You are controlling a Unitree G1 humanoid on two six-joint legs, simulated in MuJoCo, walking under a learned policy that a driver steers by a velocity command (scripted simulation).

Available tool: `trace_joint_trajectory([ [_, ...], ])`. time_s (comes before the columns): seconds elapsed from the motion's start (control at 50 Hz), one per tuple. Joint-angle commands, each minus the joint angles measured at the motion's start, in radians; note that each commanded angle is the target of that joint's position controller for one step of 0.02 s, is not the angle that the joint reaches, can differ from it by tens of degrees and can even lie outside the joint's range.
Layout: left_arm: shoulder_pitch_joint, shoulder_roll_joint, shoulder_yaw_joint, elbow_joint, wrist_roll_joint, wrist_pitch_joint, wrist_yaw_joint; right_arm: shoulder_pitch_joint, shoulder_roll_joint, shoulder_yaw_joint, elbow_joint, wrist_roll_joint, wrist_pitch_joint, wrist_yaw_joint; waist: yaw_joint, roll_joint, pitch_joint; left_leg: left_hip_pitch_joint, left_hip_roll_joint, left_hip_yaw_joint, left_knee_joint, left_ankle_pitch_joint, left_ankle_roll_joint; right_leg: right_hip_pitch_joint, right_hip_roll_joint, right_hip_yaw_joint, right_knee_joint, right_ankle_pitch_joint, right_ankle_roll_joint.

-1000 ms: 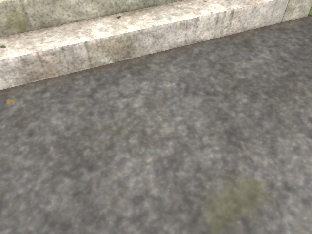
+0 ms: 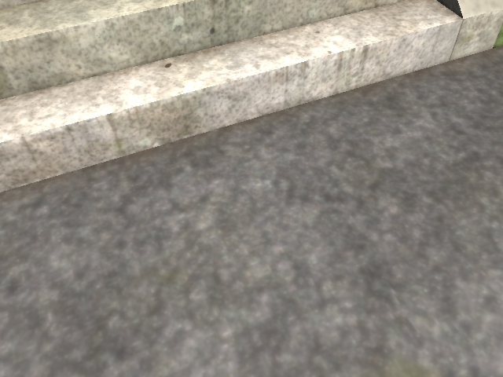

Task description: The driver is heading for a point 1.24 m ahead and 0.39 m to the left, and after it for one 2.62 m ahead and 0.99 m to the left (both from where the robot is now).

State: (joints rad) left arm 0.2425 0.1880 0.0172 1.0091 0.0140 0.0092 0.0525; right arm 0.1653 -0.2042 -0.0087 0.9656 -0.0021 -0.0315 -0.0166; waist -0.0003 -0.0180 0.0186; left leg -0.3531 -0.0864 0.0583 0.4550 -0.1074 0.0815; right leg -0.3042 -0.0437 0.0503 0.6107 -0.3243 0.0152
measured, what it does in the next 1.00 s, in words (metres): shifts its weight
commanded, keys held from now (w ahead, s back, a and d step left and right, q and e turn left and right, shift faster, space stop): no key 0.66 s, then w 0.34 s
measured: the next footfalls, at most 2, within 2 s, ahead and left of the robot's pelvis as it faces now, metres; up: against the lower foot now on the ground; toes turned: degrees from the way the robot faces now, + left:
right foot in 1.40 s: +0.49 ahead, -0.08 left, +0.00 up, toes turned +2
left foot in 1.86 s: +0.35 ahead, +0.13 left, +0.00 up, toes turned +23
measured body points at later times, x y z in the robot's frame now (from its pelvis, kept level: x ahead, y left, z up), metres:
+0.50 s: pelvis +0.05 -0.03 +0.01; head +0.07 -0.02 +0.46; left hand +0.04 +0.20 -0.15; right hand +0.11 -0.26 -0.15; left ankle +0.09 +0.08 -0.73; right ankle +0.01 -0.14 -0.73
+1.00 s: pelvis +0.13 +0.01 +0.00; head +0.14 +0.03 +0.45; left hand +0.08 +0.26 -0.16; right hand +0.19 -0.25 -0.14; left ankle +0.13 +0.10 -0.73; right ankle +0.02 -0.13 -0.69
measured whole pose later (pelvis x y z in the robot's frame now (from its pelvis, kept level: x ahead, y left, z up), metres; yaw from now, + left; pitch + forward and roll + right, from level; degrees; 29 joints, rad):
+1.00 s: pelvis +0.13 +0.01 +0.00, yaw +2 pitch +0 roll +0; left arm 0.43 0.21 0.05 1.08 -0.03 -0.08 0.02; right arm 0.22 -0.21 -0.06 1.06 0.03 -0.11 0.01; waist -0.01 -0.04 0.01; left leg -0.28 -0.02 0.07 0.60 -0.31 0.07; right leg -0.20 -0.02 0.04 0.86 -0.47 -0.02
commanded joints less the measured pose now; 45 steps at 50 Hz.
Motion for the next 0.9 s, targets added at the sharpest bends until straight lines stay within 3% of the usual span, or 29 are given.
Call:
trace_joint_trajectory([
  [0.02, 0.175, 0.081, 0.016, 0.023, 0.020, 0.014, -0.002, -0.026, -0.110, -0.022, -0.039, 0.013, -0.001, -0.010, 0.047, 0.054, 0.048, -0.174, 0.173, -0.210, -0.226, -0.533, -0.007, 0.129, -0.022, 0.004, -0.173, -0.022, -0.064],
  [0.04, 0.152, 0.127, 0.028, 0.036, 0.006, 0.003, -0.002, -0.001, -0.110, -0.029, -0.039, 0.014, 0.003, -0.016, 0.005, -0.059, 0.084, -0.057, 0.109, -0.126, -0.170, -0.421, -0.026, -0.040, -0.018, 0.027, -0.222, -0.198, -0.085],
  [0.08, 0.096, 0.086, 0.021, 0.034, 0.002, -0.028, -0.003, 0.022, -0.088, -0.026, -0.024, 0.000, 0.001, -0.023, -0.019, -0.130, 0.069, 0.114, 0.094, -0.100, -0.063, -0.238, -0.031, -0.147, -0.027, 0.049, -0.315, -0.261, -0.074],
  [0.14, 0.067, 0.078, 0.025, 0.028, -0.009, -0.058, -0.007, 0.066, -0.077, -0.025, 0.011, -0.012, 0.003, -0.024, -0.034, -0.072, 0.043, 0.162, 0.097, -0.092, -0.035, -0.151, -0.017, -0.125, -0.022, 0.045, -0.304, -0.171, -0.055],
  [0.2, 0.117, 0.063, 0.023, 0.042, -0.012, -0.060, -0.007, 0.053, -0.079, -0.025, 0.022, -0.001, 0.002, -0.020, -0.009, 0.000, 0.044, 0.113, 0.108, -0.107, -0.052, -0.157, -0.003, -0.052, 0.000, 0.015, -0.258, -0.066, -0.055],
  [0.32, 0.163, 0.060, 0.019, 0.054, -0.013, -0.058, -0.014, 0.067, -0.069, -0.020, 0.048, 0.005, -0.001, -0.014, 0.002, 0.021, -0.011, 0.161, 0.110, -0.104, -0.004, 0.042, -0.001, 0.015, 0.010, -0.006, -0.214, 0.116, -0.057],
  [0.44, 0.170, 0.047, 0.015, 0.058, -0.014, -0.049, -0.016, 0.073, -0.072, -0.021, 0.068, 0.009, 0.011, -0.018, 0.000, 0.019, -0.008, 0.181, 0.113, -0.106, 0.019, 0.122, -0.001, 0.038, 0.017, -0.018, -0.203, 0.200, -0.054],
  [0.66, 0.166, 0.033, 0.016, 0.068, -0.013, -0.040, -0.012, 0.042, -0.070, -0.030, 0.090, 0.010, 0.024, -0.023, -0.002, 0.010, 0.017, 0.193, 0.113, -0.111, 0.012, 0.115, -0.007, 0.049, 0.022, -0.026, -0.217, 0.192, -0.050],
  [0.68, 0.189, 0.025, 0.015, 0.082, -0.013, -0.038, -0.012, 0.059, -0.058, -0.028, 0.104, 0.010, 0.025, -0.023, -0.001, 0.007, -0.006, 0.202, 0.098, -0.096, 0.013, 0.006, -0.006, 0.061, 0.031, -0.035, -0.227, 0.085, -0.055],
  [0.7, 0.196, 0.039, 0.021, 0.086, -0.019, -0.036, -0.010, 0.066, -0.064, -0.033, 0.111, 0.016, 0.027, -0.023, 0.000, -0.007, 0.012, 0.178, 0.072, -0.072, 0.035, -0.192, -0.002, 0.045, 0.034, -0.029, -0.232, -0.080, -0.075],
  [0.74, 0.195, 0.077, 0.034, 0.068, -0.032, -0.042, -0.005, 0.042, -0.075, -0.040, 0.100, 0.023, 0.016, -0.022, 0.011, -0.039, 0.102, 0.038, 0.053, -0.062, 0.077, -0.481, 0.009, 0.006, -0.019, 0.059, -0.273, -0.375, -0.138],
  [0.76, 0.225, 0.095, 0.039, 0.066, -0.039, -0.055, -0.004, 0.003, -0.065, -0.037, 0.081, 0.027, -0.002, -0.017, 0.033, -0.061, 0.140, -0.048, 0.057, -0.060, 0.124, -0.480, 0.011, 0.029, -0.079, 0.146, -0.321, -0.452, -0.178],
  [0.8, 0.238, 0.163, 0.062, 0.065, -0.045, -0.082, -0.008, -0.067, -0.029, -0.028, 0.045, 0.034, -0.043, 0.000, 0.045, -0.155, 0.201, -0.205, 0.076, -0.018, 0.290, -0.299, 0.009, 0.114, -0.265, 0.386, -0.434, -0.446, -0.270],
  [0.82, 0.232, 0.153, 0.062, 0.060, -0.039, -0.093, -0.011, -0.088, -0.039, -0.030, 0.034, 0.033, -0.058, 0.009, 0.046, -0.134, 0.209, -0.253, 0.107, -0.041, 0.335, -0.300, 0.018, 0.138, -0.302, 0.420, -0.434, -0.350, -0.286],
  [0.86, 0.220, 0.136, 0.059, 0.049, -0.036, -0.104, -0.024, -0.084, -0.054, -0.035, 0.023, 0.041, -0.076, 0.021, 0.029, -0.110, 0.182, -0.271, 0.133, -0.046, 0.316, -0.361, 0.030, 0.206, -0.291, 0.360, -0.399, -0.157, -0.264],
  [0.9, 0.163, 0.143, 0.058, 0.030, -0.048, -0.096, -0.033, -0.008, -0.052, -0.042, 0.052, 0.047, -0.082, 0.029, -0.026, -0.094, 0.145, -0.034, 0.098, 0.017, 0.125, -0.262, 0.029, 0.111, -0.205, 0.206, -0.347, -0.077, -0.200],
])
